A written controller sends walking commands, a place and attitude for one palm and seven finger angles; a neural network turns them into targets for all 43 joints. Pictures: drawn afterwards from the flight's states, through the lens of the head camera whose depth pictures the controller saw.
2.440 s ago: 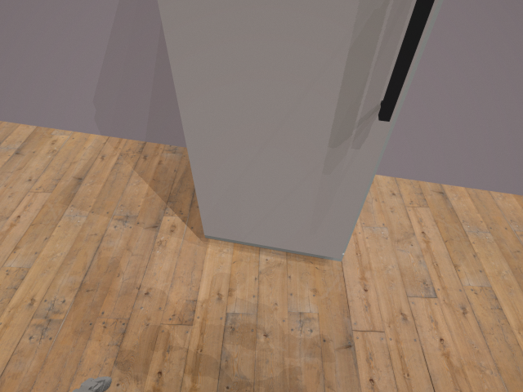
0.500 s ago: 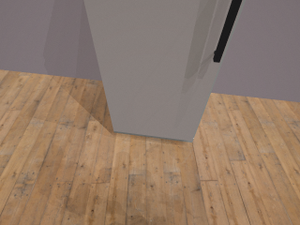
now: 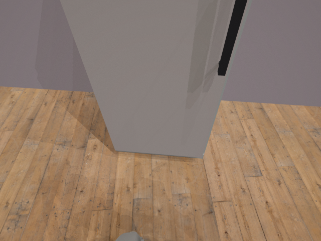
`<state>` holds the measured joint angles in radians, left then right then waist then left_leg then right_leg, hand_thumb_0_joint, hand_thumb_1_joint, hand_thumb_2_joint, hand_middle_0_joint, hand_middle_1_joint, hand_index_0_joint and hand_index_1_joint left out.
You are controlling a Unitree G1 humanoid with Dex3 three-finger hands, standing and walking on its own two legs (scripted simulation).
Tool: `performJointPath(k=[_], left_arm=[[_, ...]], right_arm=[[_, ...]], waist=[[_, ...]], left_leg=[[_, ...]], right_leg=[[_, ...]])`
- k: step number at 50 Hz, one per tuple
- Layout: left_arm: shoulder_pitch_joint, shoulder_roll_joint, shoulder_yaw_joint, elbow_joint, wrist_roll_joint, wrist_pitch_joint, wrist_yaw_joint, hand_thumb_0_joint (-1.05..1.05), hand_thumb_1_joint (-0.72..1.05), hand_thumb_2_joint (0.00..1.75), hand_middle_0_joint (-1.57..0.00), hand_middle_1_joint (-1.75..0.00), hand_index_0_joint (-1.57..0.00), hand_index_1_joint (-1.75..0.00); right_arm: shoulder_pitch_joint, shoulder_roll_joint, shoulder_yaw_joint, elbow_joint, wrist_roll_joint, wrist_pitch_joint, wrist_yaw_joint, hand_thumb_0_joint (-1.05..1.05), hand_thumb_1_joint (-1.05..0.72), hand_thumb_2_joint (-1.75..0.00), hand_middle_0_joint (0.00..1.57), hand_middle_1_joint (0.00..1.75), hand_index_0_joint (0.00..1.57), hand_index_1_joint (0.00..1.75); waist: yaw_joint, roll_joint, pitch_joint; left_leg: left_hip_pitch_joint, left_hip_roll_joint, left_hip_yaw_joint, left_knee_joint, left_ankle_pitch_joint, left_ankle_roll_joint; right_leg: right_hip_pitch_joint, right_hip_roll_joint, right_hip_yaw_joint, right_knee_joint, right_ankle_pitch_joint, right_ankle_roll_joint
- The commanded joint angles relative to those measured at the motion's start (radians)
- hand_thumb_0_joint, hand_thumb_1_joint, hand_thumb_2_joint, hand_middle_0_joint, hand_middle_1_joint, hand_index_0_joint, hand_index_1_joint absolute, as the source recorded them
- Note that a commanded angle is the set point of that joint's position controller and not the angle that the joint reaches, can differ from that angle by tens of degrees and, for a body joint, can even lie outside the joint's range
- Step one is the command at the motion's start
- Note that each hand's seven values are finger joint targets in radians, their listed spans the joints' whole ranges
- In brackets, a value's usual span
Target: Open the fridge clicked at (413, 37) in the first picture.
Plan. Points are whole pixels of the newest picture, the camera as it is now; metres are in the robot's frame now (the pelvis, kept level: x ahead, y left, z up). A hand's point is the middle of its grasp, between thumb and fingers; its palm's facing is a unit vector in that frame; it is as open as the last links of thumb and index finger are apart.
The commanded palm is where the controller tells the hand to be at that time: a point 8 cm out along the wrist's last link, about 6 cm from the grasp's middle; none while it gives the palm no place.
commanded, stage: take the last steps up to it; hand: right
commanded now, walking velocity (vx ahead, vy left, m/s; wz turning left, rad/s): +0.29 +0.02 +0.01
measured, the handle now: (235, 15) +0.70 -0.16 +0.23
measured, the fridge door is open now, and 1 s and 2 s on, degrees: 0 0 0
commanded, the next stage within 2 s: come to a stop and stand still in 0.36 s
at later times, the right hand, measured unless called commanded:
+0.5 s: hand out of the picture +0.16 -0.14 -0.18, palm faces +0.09 +0.98 -0.18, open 7.3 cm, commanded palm none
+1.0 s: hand (221, 221) +0.23 -0.16 -0.18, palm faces +0.05 +0.96 -0.27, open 7.4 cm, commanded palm none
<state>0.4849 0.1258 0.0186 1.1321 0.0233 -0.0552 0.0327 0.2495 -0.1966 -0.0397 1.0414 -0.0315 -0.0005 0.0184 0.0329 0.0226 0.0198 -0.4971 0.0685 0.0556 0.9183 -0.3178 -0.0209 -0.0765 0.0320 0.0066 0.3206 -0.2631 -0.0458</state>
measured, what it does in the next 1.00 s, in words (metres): walks ahead: left foot, then right foot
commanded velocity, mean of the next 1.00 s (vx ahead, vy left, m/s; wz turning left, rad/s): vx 0.01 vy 0.01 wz -0.01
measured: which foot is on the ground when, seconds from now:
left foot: up 0.00-0.14, down 0.16-0.58, up 0.60-1.00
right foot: down 0.00-0.16, up 0.18-0.54, down 0.56-1.00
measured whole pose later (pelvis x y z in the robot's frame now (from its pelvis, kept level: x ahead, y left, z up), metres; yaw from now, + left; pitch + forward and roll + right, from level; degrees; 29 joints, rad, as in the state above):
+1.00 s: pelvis +0.17 +0.05 -0.02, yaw +1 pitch -2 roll +0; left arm 0.14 0.19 0.07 1.01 0.03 0.04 0.03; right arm 0.22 -0.22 -0.07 0.98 -0.03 0.03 -0.03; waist -0.01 0.00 0.05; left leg -0.27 0.06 0.03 0.68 -0.39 -0.03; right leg -0.36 -0.09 -0.13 0.55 -0.14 0.00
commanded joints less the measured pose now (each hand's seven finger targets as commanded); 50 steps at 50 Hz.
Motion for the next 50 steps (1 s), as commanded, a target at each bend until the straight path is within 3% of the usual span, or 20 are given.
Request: performJointPath(k=[1,4,6,7,8,9,12,13,16,24,26,27,29,31,33,38,42,47,49,50], left_arm=[[0.071,0.158,0.033,-0.009,0.002,-0.019,0.011,0.00,0.90,0.90,-0.20,-0.30,-0.20,-0.30],[0.038,0.166,0.036,-0.005,0.004,-0.015,0.009,0.00,0.90,0.90,-0.20,-0.30,-0.20,-0.30],[0.019,0.166,0.037,-0.002,-0.003,-0.013,0.007,0.00,0.90,0.90,-0.20,-0.30,-0.20,-0.30],[0.020,0.150,0.036,-0.005,-0.010,-0.016,0.000,0.00,0.90,0.90,-0.20,-0.30,-0.20,-0.30],[0.049,0.086,0.023,-0.029,-0.018,-0.021,-0.013,0.00,0.90,0.90,-0.20,-0.30,-0.20,-0.30],[0.009,0.098,0.029,-0.058,-0.015,-0.016,-0.010,0.00,0.90,0.90,-0.20,-0.30,-0.20,-0.30],[-0.093,0.081,0.040,-0.060,-0.003,0.005,-0.023,0.00,0.90,0.90,-0.20,-0.30,-0.20,-0.30],[-0.091,0.060,0.043,-0.053,0.001,0.015,-0.027,0.00,0.90,0.90,-0.20,-0.30,-0.20,-0.30],[-0.062,0.024,0.036,-0.051,0.005,0.040,-0.029,0.00,0.90,0.90,-0.20,-0.30,-0.20,-0.30],[-0.260,0.038,0.021,-0.128,-0.003,0.020,-0.040,0.00,0.90,0.90,-0.20,-0.30,-0.20,-0.30],[-0.218,0.047,0.009,-0.103,-0.006,0.016,-0.023,0.00,0.90,0.90,-0.20,-0.30,-0.20,-0.30],[-0.171,0.082,0.014,-0.087,-0.005,0.011,-0.016,0.00,0.90,0.90,-0.20,-0.30,-0.20,-0.30],[-0.117,0.193,0.029,-0.084,-0.017,0.009,0.001,0.00,0.90,0.90,-0.20,-0.30,-0.20,-0.30],[-0.171,0.201,0.031,-0.085,-0.023,0.030,0.022,0.00,0.90,0.90,-0.20,-0.30,-0.20,-0.30],[-0.224,0.193,0.035,-0.100,-0.017,0.044,0.034,0.00,0.90,0.90,-0.20,-0.30,-0.20,-0.30],[-0.288,0.214,0.066,-0.142,-0.009,0.063,0.031,0.00,0.90,0.90,-0.20,-0.30,-0.20,-0.30],[-0.342,0.203,0.076,-0.170,-0.003,0.065,0.017,0.00,0.90,0.90,-0.20,-0.30,-0.20,-0.30],[-0.367,0.206,0.080,-0.173,0.008,0.076,-0.007,0.00,0.90,0.90,-0.20,-0.30,-0.20,-0.30],[-0.349,0.174,0.073,-0.170,-0.002,0.084,-0.015,0.00,0.90,0.90,-0.20,-0.30,-0.20,-0.30],[-0.325,0.104,0.059,-0.175,-0.015,0.098,-0.022,0.00,0.90,0.90,-0.20,-0.30,-0.20,-0.30]], right_arm=[[-0.149,-0.008,-0.007,-0.110,0.008,-0.030,0.005,0.00,-0.90,-0.90,0.20,0.30,0.20,0.30],[-0.123,-0.009,-0.016,-0.102,0.011,-0.038,0.005,0.00,-0.90,-0.90,0.20,0.30,0.20,0.30],[0.024,-0.037,-0.029,-0.049,0.008,-0.046,0.000,0.00,-0.90,-0.90,0.20,0.30,0.20,0.30],[0.146,-0.085,-0.041,-0.011,0.004,-0.058,-0.008,0.00,-0.90,-0.90,0.20,0.30,0.20,0.30],[0.263,-0.192,-0.067,0.016,-0.005,-0.072,-0.025,0.00,-0.90,-0.90,0.20,0.30,0.20,0.30],[0.319,-0.228,-0.073,0.030,0.013,-0.066,-0.029,0.00,-0.90,-0.90,0.20,0.30,0.20,0.30],[0.107,-0.112,-0.042,-0.013,0.016,-0.061,-0.034,0.00,-0.90,-0.90,0.20,0.30,0.20,0.30],[0.073,-0.069,-0.032,-0.020,0.013,-0.063,-0.038,0.00,-0.90,-0.90,0.20,0.30,0.20,0.30],[0.072,-0.021,-0.017,-0.023,0.004,-0.073,-0.041,0.00,-0.90,-0.90,0.20,0.30,0.20,0.30],[0.158,-0.073,-0.015,0.022,0.005,-0.070,-0.044,0.00,-0.90,-0.90,0.20,0.30,0.20,0.30],[0.137,-0.056,-0.006,0.027,0.012,-0.053,-0.054,0.00,-0.90,-0.90,0.20,0.30,0.20,0.30],[0.142,-0.049,0.001,0.030,0.016,-0.046,-0.058,0.00,-0.90,-0.90,0.20,0.30,0.20,0.30],[0.211,-0.011,0.014,0.029,0.030,-0.031,-0.069,0.00,-0.90,-0.90,0.20,0.30,0.20,0.30],[0.211,-0.034,0.010,0.030,0.025,-0.003,-0.076,0.00,-0.90,-0.90,0.20,0.30,0.20,0.30],[0.163,-0.050,-0.003,0.025,0.016,0.019,-0.074,0.00,-0.90,-0.90,0.20,0.30,0.20,0.30],[0.140,-0.047,-0.032,-0.023,0.009,0.045,-0.058,0.00,-0.90,-0.90,0.20,0.30,0.20,0.30],[0.112,-0.033,-0.045,-0.060,0.009,0.064,-0.049,0.00,-0.90,-0.90,0.20,0.30,0.20,0.30],[0.132,-0.014,-0.028,-0.061,0.010,0.043,-0.045,0.00,-0.90,-0.90,0.20,0.30,0.20,0.30],[0.218,-0.054,-0.030,-0.025,0.000,0.023,-0.047,0.00,-0.90,-0.90,0.20,0.30,0.20,0.30],[0.191,-0.123,-0.030,-0.037,-0.012,0.010,-0.049,0.00,-0.90,-0.90,0.20,0.30,0.20,0.30]], waist=[[0.030,-0.135,0.076],[0.002,-0.142,0.083],[-0.068,-0.084,0.035],[-0.119,-0.009,-0.031],[-0.147,0.235,-0.139],[-0.148,0.234,-0.141],[-0.075,0.094,0.080],[-0.047,0.030,0.107],[0.000,0.059,0.100],[-0.055,0.080,0.034],[-0.029,0.079,-0.007],[-0.011,0.030,-0.047],[-0.012,-0.189,-0.168],[-0.021,-0.258,-0.093],[-0.020,-0.203,-0.001],[-0.030,-0.090,-0.108],[-0.038,-0.170,-0.119],[-0.054,-0.239,-0.061],[-0.094,-0.100,-0.043],[-0.081,0.155,0.012]], left_leg=[[-0.081,0.013,0.021,-0.167,0.016,-0.001],[0.085,-0.019,0.041,-0.304,0.052,0.020],[0.334,-0.053,0.065,-0.409,0.143,0.033],[0.526,0.005,-0.012,-0.444,0.148,0.059],[0.744,0.276,-0.362,-0.537,0.106,0.152],[0.689,0.404,-0.550,-0.659,0.095,0.217],[0.331,0.309,-0.397,-0.748,-0.139,0.201],[0.257,0.272,-0.284,-0.753,-0.041,0.181],[0.164,0.211,-0.113,-0.746,0.188,0.164],[0.367,0.179,-0.063,-0.618,0.584,0.168],[0.368,0.121,-0.015,-0.508,0.679,0.118],[0.345,0.080,-0.002,-0.426,0.633,0.077],[0.200,0.004,0.031,-0.311,0.093,-0.007],[0.175,-0.014,-0.021,-0.115,-0.290,-0.024],[0.144,0.002,-0.062,0.010,-0.288,-0.017],[0.043,-0.028,-0.073,0.204,-0.181,-0.027],[0.084,-0.021,-0.064,0.161,-0.126,-0.031],[0.285,-0.020,0.005,-0.210,-0.100,-0.002],[0.440,-0.012,0.004,-0.472,0.003,-0.002],[0.320,0.150,-0.222,-0.678,-0.259,0.040]], right_leg=[[0.062,-0.268,0.186,-0.096,0.289,-0.148],[-0.017,-0.266,0.157,-0.048,0.319,-0.123],[-0.105,-0.218,0.096,0.104,0.355,-0.081],[-0.194,-0.173,0.049,0.282,0.316,-0.043],[-0.425,-0.054,-0.053,0.582,-0.019,0.009],[-0.500,-0.029,-0.033,0.798,-0.309,0.009],[-0.517,-0.135,0.008,0.911,-0.126,0.007],[-0.471,-0.154,0.005,0.879,-0.079,0.017],[-0.395,-0.154,-0.038,0.764,-0.033,0.048],[-0.338,-0.107,-0.108,0.354,0.012,0.061],[-0.180,-0.084,-0.102,0.182,0.170,0.066],[-0.060,-0.109,-0.084,0.114,0.405,0.057],[0.186,-0.374,0.112,0.179,1.134,-0.080],[0.094,-0.433,0.138,0.091,1.258,-0.161],[-0.019,-0.425,0.110,0.065,1.129,-0.167],[0.017,-0.395,0.048,0.077,0.858,-0.157],[-0.096,-0.361,0.012,0.036,0.529,-0.131],[-0.270,-0.319,0.068,-0.031,-0.082,-0.081],[-0.394,-0.211,-0.004,0.077,-0.264,0.001],[-0.430,-0.105,-0.081,0.282,-0.283,0.067]])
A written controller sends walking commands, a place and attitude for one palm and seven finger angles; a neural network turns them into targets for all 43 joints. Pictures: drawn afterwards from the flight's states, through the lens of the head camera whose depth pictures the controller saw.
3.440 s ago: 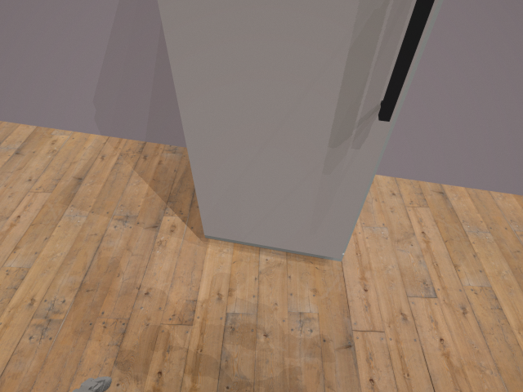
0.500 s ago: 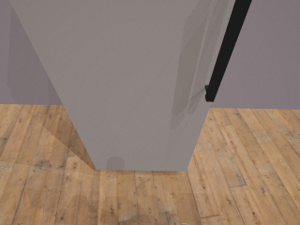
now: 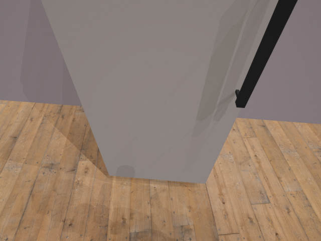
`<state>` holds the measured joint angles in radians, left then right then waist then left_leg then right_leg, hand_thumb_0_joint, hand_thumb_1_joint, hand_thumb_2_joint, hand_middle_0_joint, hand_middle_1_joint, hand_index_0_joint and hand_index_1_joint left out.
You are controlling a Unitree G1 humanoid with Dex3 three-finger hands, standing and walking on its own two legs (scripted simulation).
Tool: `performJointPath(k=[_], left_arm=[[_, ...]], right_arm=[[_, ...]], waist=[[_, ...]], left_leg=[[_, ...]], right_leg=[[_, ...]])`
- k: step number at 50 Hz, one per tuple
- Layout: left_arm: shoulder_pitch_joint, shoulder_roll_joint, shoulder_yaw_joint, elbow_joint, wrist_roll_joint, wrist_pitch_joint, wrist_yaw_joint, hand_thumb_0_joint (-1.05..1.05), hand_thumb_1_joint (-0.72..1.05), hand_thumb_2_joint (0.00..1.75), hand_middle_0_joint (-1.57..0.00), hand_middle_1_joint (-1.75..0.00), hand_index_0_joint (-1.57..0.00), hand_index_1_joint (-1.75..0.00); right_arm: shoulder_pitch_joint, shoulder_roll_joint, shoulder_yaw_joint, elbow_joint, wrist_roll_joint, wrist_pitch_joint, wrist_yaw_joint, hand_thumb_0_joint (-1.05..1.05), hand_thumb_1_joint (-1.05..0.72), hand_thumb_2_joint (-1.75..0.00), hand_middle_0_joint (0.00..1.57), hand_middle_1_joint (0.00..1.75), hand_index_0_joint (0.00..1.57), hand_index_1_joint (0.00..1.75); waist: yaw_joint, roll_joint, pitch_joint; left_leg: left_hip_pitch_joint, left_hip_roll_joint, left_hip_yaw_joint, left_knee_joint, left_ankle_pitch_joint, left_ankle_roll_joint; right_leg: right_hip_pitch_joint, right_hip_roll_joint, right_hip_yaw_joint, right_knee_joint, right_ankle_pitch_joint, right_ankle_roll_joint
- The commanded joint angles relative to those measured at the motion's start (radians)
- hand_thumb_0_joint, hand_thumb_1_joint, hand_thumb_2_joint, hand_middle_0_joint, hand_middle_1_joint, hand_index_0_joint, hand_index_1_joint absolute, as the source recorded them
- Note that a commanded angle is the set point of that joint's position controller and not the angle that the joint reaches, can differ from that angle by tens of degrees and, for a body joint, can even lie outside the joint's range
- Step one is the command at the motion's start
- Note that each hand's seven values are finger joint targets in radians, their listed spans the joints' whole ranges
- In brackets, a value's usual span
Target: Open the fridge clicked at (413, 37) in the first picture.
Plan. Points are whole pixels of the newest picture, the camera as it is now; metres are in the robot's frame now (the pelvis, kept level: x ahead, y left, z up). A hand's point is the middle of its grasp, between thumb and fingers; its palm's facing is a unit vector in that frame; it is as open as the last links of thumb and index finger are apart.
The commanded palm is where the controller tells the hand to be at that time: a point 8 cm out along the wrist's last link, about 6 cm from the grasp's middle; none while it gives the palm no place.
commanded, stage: come to a stop and stand still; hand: right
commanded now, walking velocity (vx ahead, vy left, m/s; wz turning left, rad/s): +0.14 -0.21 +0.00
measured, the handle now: (263, 41) +0.53 -0.22 +0.25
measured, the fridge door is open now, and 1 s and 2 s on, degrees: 0 0 0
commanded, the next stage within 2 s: look again from close up in 0.96 s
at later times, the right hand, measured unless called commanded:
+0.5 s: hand out of the picture -0.05 -0.21 -0.17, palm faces +0.10 +0.98 -0.19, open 7.4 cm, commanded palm none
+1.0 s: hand out of the picture -0.02 -0.23 -0.17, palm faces +0.02 +0.99 -0.17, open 7.3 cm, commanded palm none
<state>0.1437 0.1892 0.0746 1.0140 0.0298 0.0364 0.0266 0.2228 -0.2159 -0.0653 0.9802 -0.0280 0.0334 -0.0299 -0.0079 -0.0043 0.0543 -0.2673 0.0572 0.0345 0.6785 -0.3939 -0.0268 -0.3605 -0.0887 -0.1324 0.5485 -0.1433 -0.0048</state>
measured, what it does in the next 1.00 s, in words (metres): steps on the spot: left foot, then right foot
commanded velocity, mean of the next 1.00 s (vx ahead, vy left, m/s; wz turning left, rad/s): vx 0.03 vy -0.05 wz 0.00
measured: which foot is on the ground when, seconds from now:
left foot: up 0.00-0.00, down 0.02-1.00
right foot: down 0.00-0.02, up 0.04-0.40, down 0.42-1.00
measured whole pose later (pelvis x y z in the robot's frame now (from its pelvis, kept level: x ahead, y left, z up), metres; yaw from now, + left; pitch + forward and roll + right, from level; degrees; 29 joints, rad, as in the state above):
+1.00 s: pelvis -0.02 -0.06 +0.02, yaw +0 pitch -2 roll +0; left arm 0.30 0.13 0.00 1.15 0.01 -0.02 0.04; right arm 0.25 -0.16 0.00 1.15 -0.02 0.01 -0.04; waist -0.01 0.02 0.03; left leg -0.16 0.07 0.04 0.39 -0.20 -0.05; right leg -0.10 0.04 -0.11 0.38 -0.26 -0.07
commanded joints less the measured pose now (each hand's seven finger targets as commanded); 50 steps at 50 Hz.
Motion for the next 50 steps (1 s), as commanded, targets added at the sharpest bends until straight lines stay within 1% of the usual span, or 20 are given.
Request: performJointPath(k=[1,2,3,6,8,11,14,16,18,20,21,22,23,24,27,29,32,36,43,50], left_arm=[[-0.006,0.021,0.000,-0.090,-0.017,0.016,-0.023,0.00,0.90,0.90,-0.20,-0.30,-0.20,-0.30],[-0.014,0.072,0.008,-0.095,-0.009,0.023,-0.029,0.00,0.90,0.90,-0.20,-0.30,-0.20,-0.30],[0.006,0.069,0.011,-0.082,-0.006,0.030,-0.034,0.00,0.90,0.90,-0.20,-0.30,-0.20,-0.30],[0.151,0.084,0.015,-0.014,0.003,0.023,-0.040,0.00,0.90,0.90,-0.20,-0.30,-0.20,-0.30],[0.175,0.086,0.013,-0.006,0.000,0.011,-0.042,0.00,0.90,0.90,-0.20,-0.30,-0.20,-0.30],[0.133,0.077,0.006,-0.031,0.002,0.002,-0.037,0.00,0.90,0.90,-0.20,-0.30,-0.20,-0.30],[0.104,0.063,-0.004,-0.047,-0.004,-0.006,-0.034,0.00,0.90,0.90,-0.20,-0.30,-0.20,-0.30],[0.109,0.044,-0.013,-0.048,-0.011,-0.016,-0.028,0.00,0.90,0.90,-0.20,-0.30,-0.20,-0.30],[0.191,0.031,-0.020,-0.016,-0.019,-0.025,-0.020,0.00,0.90,0.90,-0.20,-0.30,-0.20,-0.30],[0.287,0.051,-0.024,0.028,-0.022,-0.044,-0.008,0.00,0.90,0.90,-0.20,-0.30,-0.20,-0.30],[0.289,0.109,-0.016,0.027,-0.016,-0.052,-0.003,0.00,0.90,0.90,-0.20,-0.30,-0.20,-0.30],[0.256,0.155,-0.011,0.013,-0.014,-0.047,0.004,0.00,0.90,0.90,-0.20,-0.30,-0.20,-0.30],[0.212,0.154,-0.014,0.000,-0.012,-0.041,0.004,0.00,0.90,0.90,-0.20,-0.30,-0.20,-0.30],[0.178,0.115,-0.025,0.014,-0.011,-0.050,0.010,0.00,0.90,0.90,-0.20,-0.30,-0.20,-0.30],[0.171,0.081,-0.042,0.033,-0.013,-0.057,0.025,0.00,0.90,0.90,-0.20,-0.30,-0.20,-0.30],[0.170,0.080,-0.042,0.042,-0.017,-0.059,0.027,0.00,0.90,0.90,-0.20,-0.30,-0.20,-0.30],[0.182,0.059,-0.043,0.057,-0.027,-0.064,0.024,0.00,0.90,0.90,-0.20,-0.30,-0.20,-0.30],[0.179,0.064,-0.046,0.075,-0.023,-0.057,0.018,0.00,0.90,0.90,-0.20,-0.30,-0.20,-0.30],[0.182,0.066,-0.055,0.100,-0.022,-0.063,0.014,0.00,0.90,0.90,-0.20,-0.30,-0.20,-0.30],[0.207,0.054,-0.056,0.114,-0.022,-0.066,0.016,0.00,0.90,0.90,-0.20,-0.30,-0.20,-0.30]], right_arm=[[0.129,-0.166,-0.004,-0.022,-0.011,-0.017,-0.003,0.00,-0.90,-0.90,0.20,0.30,0.20,0.30],[0.056,-0.184,-0.006,-0.055,-0.009,-0.014,-0.007,0.00,-0.90,-0.90,0.20,0.30,0.20,0.30],[0.016,-0.187,-0.017,-0.063,-0.009,-0.022,-0.011,0.00,-0.90,-0.90,0.20,0.30,0.20,0.30],[-0.029,-0.143,-0.010,-0.064,0.001,-0.033,-0.005,0.00,-0.90,-0.90,0.20,0.30,0.20,0.30],[0.023,-0.140,-0.014,-0.055,0.004,-0.039,-0.004,0.00,-0.90,-0.90,0.20,0.30,0.20,0.30],[0.127,-0.123,-0.014,-0.019,0.003,-0.043,-0.009,0.00,-0.90,-0.90,0.20,0.30,0.20,0.30],[0.166,-0.131,-0.019,0.001,-0.004,-0.041,-0.011,0.00,-0.90,-0.90,0.20,0.30,0.20,0.30],[0.167,-0.135,-0.022,0.014,-0.009,-0.039,-0.010,0.00,-0.90,-0.90,0.20,0.30,0.20,0.30],[0.126,-0.132,-0.020,0.018,-0.004,-0.037,-0.007,0.00,-0.90,-0.90,0.20,0.30,0.20,0.30],[0.085,-0.087,-0.009,0.016,0.012,-0.029,-0.007,0.00,-0.90,-0.90,0.20,0.30,0.20,0.30],[0.096,-0.043,0.002,0.013,0.021,-0.024,-0.002,0.00,-0.90,-0.90,0.20,0.30,0.20,0.30],[0.081,-0.005,0.011,0.012,0.019,-0.020,-0.001,0.00,-0.90,-0.90,0.20,0.30,0.20,0.30],[0.062,-0.006,0.013,0.014,0.010,-0.021,0.002,0.00,-0.90,-0.90,0.20,0.30,0.20,0.30],[0.040,-0.001,0.019,0.034,0.004,-0.012,0.000,0.00,-0.90,-0.90,0.20,0.30,0.20,0.30],[0.061,0.002,0.030,0.075,0.010,-0.016,0.007,0.00,-0.90,-0.90,0.20,0.30,0.20,0.30],[0.100,0.007,0.035,0.100,0.013,-0.023,0.006,0.00,-0.90,-0.90,0.20,0.30,0.20,0.30],[0.132,-0.021,0.040,0.134,0.013,-0.038,-0.003,0.00,-0.90,-0.90,0.20,0.30,0.20,0.30],[0.087,-0.010,0.049,0.139,0.014,-0.035,-0.005,0.00,-0.90,-0.90,0.20,0.30,0.20,0.30],[0.080,-0.017,0.050,0.141,0.014,-0.028,-0.007,0.00,-0.90,-0.90,0.20,0.30,0.20,0.30],[0.090,-0.011,0.053,0.149,0.015,-0.030,-0.009,0.00,-0.90,-0.90,0.20,0.30,0.20,0.30]], waist=[[-0.034,0.329,0.076],[-0.019,0.249,0.114],[-0.005,0.253,0.120],[0.038,0.199,0.096],[0.017,0.158,0.050],[-0.039,0.154,0.014],[-0.066,0.177,-0.003],[-0.068,0.194,-0.021],[-0.026,0.213,-0.055],[0.014,0.090,-0.103],[0.012,-0.095,-0.112],[0.003,-0.196,-0.060],[-0.005,-0.157,-0.014],[-0.002,-0.216,0.023],[-0.007,-0.172,0.047],[-0.018,-0.117,0.017],[-0.006,-0.009,-0.048],[0.006,0.081,0.020],[-0.004,-0.017,0.037],[0.000,-0.021,0.029]], left_leg=[[-0.111,0.316,-0.436,-0.604,-0.429,0.111],[-0.268,0.348,-0.449,-0.653,-0.496,0.136],[-0.294,0.326,-0.449,-0.660,-0.475,0.120],[-0.182,0.216,-0.236,-0.549,-0.168,0.079],[-0.041,0.209,-0.190,-0.503,-0.045,0.083],[0.099,0.245,-0.232,-0.480,0.000,0.121],[0.151,0.269,-0.252,-0.462,0.051,0.159],[0.141,0.271,-0.258,-0.433,0.159,0.177],[0.094,0.226,-0.207,-0.370,0.253,0.149],[-0.023,0.121,-0.104,-0.249,0.221,0.074],[-0.098,0.044,-0.029,-0.164,0.126,0.027],[-0.113,0.011,0.036,-0.119,0.018,-0.005],[-0.054,0.010,0.026,-0.074,-0.008,-0.009],[-0.065,0.017,0.023,-0.041,-0.009,-0.014],[-0.045,0.024,0.010,-0.063,0.045,-0.005],[0.003,0.026,0.012,-0.178,0.126,-0.007],[0.127,0.075,-0.047,-0.282,0.457,0.017],[0.089,0.069,-0.037,-0.296,0.358,0.018],[0.111,0.060,-0.029,-0.312,0.277,0.008],[0.112,0.061,-0.028,-0.311,0.298,0.008]], right_leg=[[-0.170,0.054,0.077,0.207,-0.381,0.037],[-0.100,0.033,0.137,0.308,-0.325,0.025],[-0.101,0.040,0.149,0.368,-0.276,0.025],[-0.111,0.057,0.129,0.488,-0.125,0.033],[-0.148,0.062,0.110,0.469,-0.112,0.048],[-0.180,0.049,0.110,0.402,-0.157,0.062],[-0.146,0.038,0.101,0.258,-0.245,0.060],[-0.062,0.048,0.093,0.120,-0.299,0.048],[0.094,0.069,0.071,-0.055,-0.223,0.039],[0.309,0.035,0.097,-0.218,-0.044,0.025],[0.328,-0.097,0.250,-0.245,0.012,-0.018],[0.236,-0.201,0.336,-0.300,0.009,-0.073],[0.120,-0.211,0.313,-0.322,-0.052,-0.096],[0.110,-0.164,0.303,-0.365,-0.049,-0.092],[0.166,-0.119,0.209,-0.273,0.313,-0.095],[0.221,-0.101,0.179,-0.212,0.403,-0.086],[0.220,-0.041,0.147,-0.156,0.298,-0.031],[0.196,-0.040,0.163,-0.224,0.125,-0.020],[0.166,-0.042,0.175,-0.286,0.035,-0.019],[0.182,-0.040,0.172,-0.293,0.060,-0.014]])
